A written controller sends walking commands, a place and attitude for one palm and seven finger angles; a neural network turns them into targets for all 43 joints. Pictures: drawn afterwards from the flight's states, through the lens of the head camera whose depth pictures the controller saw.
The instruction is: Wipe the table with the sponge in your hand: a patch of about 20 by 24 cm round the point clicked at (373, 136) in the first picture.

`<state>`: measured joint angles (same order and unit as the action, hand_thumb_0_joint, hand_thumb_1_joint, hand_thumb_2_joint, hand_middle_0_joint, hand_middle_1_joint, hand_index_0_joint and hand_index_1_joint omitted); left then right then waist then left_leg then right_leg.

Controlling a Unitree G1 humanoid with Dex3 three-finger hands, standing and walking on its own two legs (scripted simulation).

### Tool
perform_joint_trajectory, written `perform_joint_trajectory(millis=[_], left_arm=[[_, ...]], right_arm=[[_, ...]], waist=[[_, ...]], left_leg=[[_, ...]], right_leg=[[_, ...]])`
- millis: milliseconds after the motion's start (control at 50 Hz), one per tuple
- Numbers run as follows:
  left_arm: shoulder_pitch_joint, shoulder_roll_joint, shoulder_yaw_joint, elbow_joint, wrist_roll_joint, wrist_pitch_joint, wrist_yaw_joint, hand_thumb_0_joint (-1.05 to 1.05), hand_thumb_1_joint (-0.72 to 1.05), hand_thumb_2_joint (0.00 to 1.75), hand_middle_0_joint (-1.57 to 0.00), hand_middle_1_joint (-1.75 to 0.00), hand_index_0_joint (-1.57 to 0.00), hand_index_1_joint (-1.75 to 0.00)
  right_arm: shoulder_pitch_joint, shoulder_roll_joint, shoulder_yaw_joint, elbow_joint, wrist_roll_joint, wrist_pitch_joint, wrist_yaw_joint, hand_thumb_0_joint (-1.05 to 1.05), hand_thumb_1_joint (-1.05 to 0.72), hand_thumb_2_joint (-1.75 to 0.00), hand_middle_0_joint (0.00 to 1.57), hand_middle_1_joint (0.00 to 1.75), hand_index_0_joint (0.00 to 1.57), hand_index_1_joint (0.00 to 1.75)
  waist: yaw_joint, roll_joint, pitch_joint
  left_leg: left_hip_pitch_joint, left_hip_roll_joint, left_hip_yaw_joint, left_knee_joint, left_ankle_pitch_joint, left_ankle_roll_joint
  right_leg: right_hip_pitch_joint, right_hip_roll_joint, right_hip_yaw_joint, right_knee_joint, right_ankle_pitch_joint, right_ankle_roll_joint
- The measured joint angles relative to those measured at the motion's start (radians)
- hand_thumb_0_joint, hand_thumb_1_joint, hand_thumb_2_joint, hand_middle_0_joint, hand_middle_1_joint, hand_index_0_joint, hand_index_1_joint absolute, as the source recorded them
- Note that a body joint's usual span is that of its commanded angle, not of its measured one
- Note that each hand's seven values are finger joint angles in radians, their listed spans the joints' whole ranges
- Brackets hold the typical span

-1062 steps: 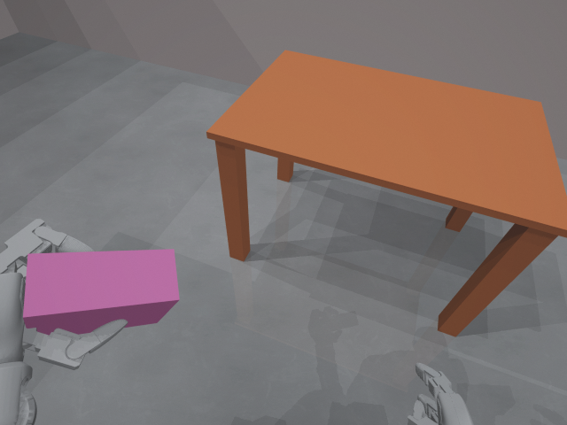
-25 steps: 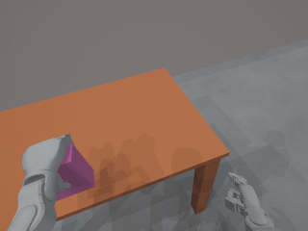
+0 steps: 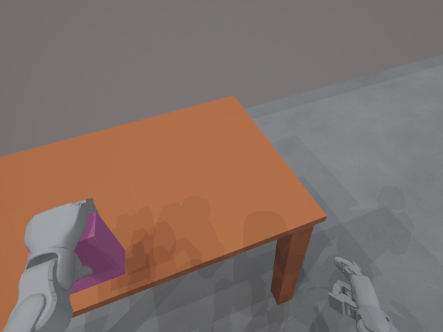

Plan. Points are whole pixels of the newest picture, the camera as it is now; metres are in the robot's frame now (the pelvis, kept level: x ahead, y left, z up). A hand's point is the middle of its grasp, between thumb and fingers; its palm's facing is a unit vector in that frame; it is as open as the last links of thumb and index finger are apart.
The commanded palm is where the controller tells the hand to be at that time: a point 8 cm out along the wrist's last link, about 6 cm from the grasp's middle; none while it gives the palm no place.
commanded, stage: move the sponge above the wiping area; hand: left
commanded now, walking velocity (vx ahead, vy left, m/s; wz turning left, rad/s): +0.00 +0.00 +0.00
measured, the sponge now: (88, 260) +0.21 +0.30 +0.01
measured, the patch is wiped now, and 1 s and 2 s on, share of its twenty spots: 0.00 0.00 0.00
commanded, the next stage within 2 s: lower the sponge onto the table in 1.86 s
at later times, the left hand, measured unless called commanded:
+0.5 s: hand (74, 241) +0.23 +0.33 +0.04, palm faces -0.07 -0.09 -0.99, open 10.1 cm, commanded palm +0.22 +0.33 +0.11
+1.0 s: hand (71, 241) +0.24 +0.36 +0.02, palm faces -0.11 -0.09 -0.99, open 10.1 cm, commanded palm +0.23 +0.35 +0.08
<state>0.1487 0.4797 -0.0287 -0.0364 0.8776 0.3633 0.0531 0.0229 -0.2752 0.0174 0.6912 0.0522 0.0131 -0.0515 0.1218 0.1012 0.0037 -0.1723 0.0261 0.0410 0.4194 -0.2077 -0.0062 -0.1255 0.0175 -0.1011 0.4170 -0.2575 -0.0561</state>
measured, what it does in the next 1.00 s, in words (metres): stands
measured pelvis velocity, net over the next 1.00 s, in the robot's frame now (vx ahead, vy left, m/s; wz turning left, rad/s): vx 0.01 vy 0.02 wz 0.01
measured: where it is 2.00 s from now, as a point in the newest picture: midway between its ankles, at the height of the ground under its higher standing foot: outside the picture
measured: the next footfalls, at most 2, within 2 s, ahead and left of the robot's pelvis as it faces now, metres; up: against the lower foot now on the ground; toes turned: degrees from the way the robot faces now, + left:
none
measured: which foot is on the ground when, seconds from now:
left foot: down 0.00-1.00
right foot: down 0.00-1.00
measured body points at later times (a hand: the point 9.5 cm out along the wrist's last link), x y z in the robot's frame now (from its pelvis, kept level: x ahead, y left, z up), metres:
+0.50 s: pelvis +0.00 +0.01 +0.00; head +0.01 -0.02 +0.45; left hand +0.23 +0.33 +0.10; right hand +0.23 -0.21 -0.09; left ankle +0.01 +0.13 -0.74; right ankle -0.02 -0.08 -0.74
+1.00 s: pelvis +0.01 +0.02 +0.00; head +0.03 +0.00 +0.45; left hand +0.24 +0.36 +0.07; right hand +0.23 -0.20 -0.10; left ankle +0.01 +0.13 -0.74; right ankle -0.02 -0.08 -0.74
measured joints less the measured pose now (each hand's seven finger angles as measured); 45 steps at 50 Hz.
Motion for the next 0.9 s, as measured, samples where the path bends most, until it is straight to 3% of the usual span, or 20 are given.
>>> perform_joint_trajectory(millis=[260, 520, 740, 900], left_arm=[[-0.088, -0.002, 0.004, 0.140, 0.019, -0.049, 0.028, 0.00, -0.50, 1.02, -0.73, -1.35, -0.75, -1.34], [-0.069, -0.003, 0.022, 0.175, 0.019, -0.059, 0.042, 0.00, -0.50, 1.02, -0.73, -1.35, -0.75, -1.34], [-0.110, -0.008, 0.025, 0.237, 0.041, -0.112, 0.067, 0.00, -0.50, 1.02, -0.73, -1.35, -0.75, -1.34], [-0.102, -0.003, 0.045, 0.266, 0.038, -0.098, 0.080, 0.00, -0.50, 1.02, -0.73, -1.35, -0.75, -1.34]], right_arm=[[0.010, 0.011, -0.004, 0.021, 0.004, -0.016, -0.011, 0.02, -0.90, -0.90, 0.20, 0.30, 0.20, 0.30], [0.027, 0.005, -0.012, 0.014, 0.008, -0.001, -0.003, 0.02, -0.90, -0.90, 0.20, 0.30, 0.20, 0.30], [0.032, 0.012, -0.022, 0.025, 0.004, -0.008, -0.003, 0.02, -0.90, -0.90, 0.20, 0.30, 0.20, 0.30], [0.036, 0.019, -0.017, 0.022, 0.007, 0.012, 0.007, 0.02, -0.90, -0.90, 0.20, 0.30, 0.20, 0.30]], waist=[[-0.009, -0.012, -0.003], [-0.015, -0.018, -0.014], [-0.012, -0.024, -0.020], [-0.022, -0.030, -0.030]], left_leg=[[-0.031, -0.004, -0.005, 0.012, 0.001, 0.005], [-0.052, -0.011, -0.002, 0.030, -0.014, 0.014], [-0.084, -0.017, -0.011, 0.052, -0.027, 0.020], [-0.094, -0.017, -0.006, 0.058, -0.036, 0.023]], right_leg=[[-0.026, -0.004, -0.004, 0.007, 0.003, 0.004], [-0.044, -0.011, 0.000, 0.017, -0.007, 0.014], [-0.066, -0.017, -0.008, 0.026, -0.015, 0.020], [-0.077, -0.018, -0.002, 0.029, -0.020, 0.024]])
